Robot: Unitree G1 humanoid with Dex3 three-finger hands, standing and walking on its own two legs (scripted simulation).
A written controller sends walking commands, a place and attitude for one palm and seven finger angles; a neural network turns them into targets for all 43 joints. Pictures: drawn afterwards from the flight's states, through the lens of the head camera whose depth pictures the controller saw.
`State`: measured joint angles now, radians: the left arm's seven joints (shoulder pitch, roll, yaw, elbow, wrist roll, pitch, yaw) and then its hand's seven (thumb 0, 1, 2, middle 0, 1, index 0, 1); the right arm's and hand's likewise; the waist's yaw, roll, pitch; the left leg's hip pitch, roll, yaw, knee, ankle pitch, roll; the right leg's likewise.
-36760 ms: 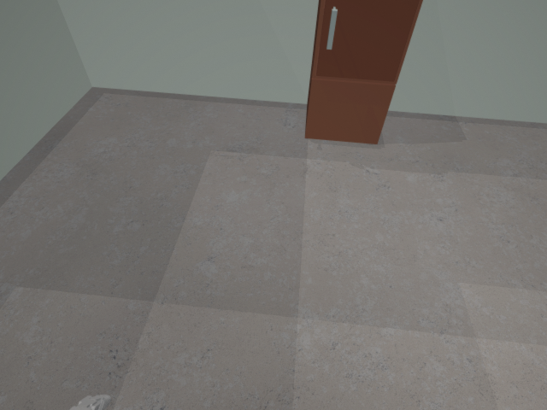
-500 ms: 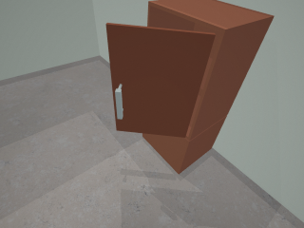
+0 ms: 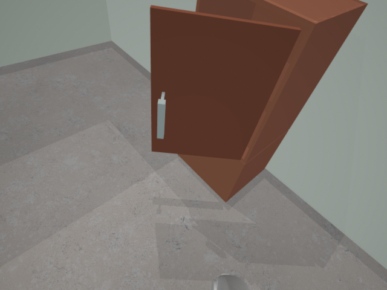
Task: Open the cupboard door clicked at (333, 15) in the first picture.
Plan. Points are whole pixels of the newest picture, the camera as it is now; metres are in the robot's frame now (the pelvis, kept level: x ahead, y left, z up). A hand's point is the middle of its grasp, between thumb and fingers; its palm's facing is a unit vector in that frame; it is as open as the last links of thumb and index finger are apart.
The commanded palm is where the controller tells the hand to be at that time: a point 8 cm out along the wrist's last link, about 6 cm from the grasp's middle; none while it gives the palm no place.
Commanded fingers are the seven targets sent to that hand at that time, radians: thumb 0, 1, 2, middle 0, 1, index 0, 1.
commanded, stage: shuffle to correct the standing spot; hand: left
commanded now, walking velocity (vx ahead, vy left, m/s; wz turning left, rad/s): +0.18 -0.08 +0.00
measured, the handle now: (161, 116) +0.69 +0.13 -0.11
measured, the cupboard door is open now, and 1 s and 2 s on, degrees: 47 47 47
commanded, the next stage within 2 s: come to a stop and stand still in 0.40 s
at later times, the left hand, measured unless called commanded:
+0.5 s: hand (150, 246) +0.26 +0.10 -0.19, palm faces -0.04 -1.00 -0.08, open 7.3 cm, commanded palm none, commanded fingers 0.00 0.90 0.90 -0.20 -0.30 -0.20 -0.30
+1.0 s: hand out of the picture +0.15 +0.15 -0.19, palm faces +0.06 -0.97 -0.23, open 7.3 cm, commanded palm none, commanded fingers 0.00 0.90 0.90 -0.20 -0.30 -0.20 -0.30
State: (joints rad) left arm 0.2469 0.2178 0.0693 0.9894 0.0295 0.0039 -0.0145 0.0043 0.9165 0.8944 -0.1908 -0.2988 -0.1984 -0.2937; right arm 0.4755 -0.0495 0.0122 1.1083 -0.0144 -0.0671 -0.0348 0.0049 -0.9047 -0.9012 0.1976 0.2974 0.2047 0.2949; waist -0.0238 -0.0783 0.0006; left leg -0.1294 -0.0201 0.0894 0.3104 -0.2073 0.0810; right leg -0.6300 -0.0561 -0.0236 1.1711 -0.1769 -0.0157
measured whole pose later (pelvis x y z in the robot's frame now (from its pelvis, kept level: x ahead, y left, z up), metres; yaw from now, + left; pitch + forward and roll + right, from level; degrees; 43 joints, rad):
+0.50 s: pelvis +0.13 -0.04 -0.03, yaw +1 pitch +0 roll -2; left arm 0.07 0.12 0.02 0.96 0.01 -0.05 0.01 0.00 0.91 0.89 -0.20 -0.30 -0.20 -0.29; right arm 0.47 -0.08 -0.02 1.14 0.00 -0.02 -0.03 0.00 -0.90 -0.90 0.20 0.30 0.21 0.30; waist -0.07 -0.01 0.09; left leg -0.29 0.04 0.04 1.08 -0.54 0.02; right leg -0.32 0.01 -0.15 0.58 -0.27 -0.06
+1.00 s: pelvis +0.16 -0.03 -0.02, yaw -1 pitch -1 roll +1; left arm 0.31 0.17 0.03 1.00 0.03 0.04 0.03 0.00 0.92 0.89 -0.19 -0.30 -0.20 -0.29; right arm 0.07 -0.14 -0.03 0.95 -0.01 0.02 -0.03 0.00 -0.91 -0.90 0.20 0.30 0.21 0.30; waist 0.05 0.00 0.09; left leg -0.29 0.02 0.14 0.55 -0.24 0.03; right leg -0.27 -0.03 -0.08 0.60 -0.32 -0.03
